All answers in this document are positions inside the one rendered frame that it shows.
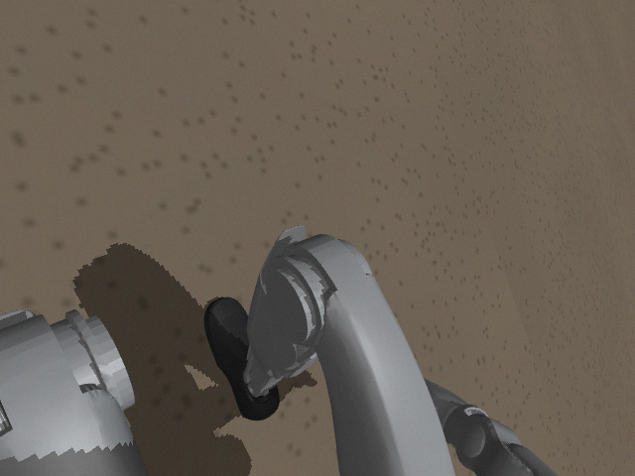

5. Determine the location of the right robot hand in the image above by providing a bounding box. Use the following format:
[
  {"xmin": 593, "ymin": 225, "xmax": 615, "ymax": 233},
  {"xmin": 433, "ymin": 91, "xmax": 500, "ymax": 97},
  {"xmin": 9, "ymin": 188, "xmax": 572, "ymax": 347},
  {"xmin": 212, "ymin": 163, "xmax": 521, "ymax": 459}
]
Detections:
[{"xmin": 424, "ymin": 378, "xmax": 468, "ymax": 430}]

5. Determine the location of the right robot arm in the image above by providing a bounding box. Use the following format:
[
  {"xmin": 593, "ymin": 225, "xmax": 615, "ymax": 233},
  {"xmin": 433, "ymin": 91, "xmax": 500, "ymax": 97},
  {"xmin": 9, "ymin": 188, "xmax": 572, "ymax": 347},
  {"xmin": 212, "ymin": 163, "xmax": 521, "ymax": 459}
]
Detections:
[{"xmin": 444, "ymin": 405, "xmax": 559, "ymax": 476}]

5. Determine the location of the right robot foot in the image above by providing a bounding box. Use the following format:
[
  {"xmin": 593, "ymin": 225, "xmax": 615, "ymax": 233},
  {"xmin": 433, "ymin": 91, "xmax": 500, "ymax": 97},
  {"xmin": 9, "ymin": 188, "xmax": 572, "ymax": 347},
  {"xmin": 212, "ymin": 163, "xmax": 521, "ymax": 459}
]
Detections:
[{"xmin": 204, "ymin": 297, "xmax": 280, "ymax": 420}]

